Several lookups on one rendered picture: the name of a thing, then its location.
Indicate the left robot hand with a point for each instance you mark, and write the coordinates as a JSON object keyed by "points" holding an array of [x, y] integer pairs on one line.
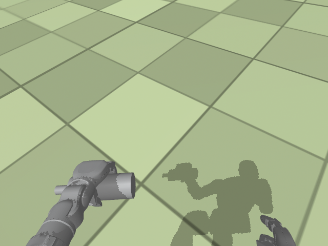
{"points": [[96, 171]]}

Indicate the left robot arm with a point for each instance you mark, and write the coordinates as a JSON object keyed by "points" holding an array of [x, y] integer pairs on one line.
{"points": [[66, 216]]}

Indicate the bottle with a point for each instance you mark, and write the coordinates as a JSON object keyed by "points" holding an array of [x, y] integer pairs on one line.
{"points": [[113, 187]]}

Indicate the right robot hand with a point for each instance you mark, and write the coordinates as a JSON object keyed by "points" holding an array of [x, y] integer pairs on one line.
{"points": [[282, 236]]}

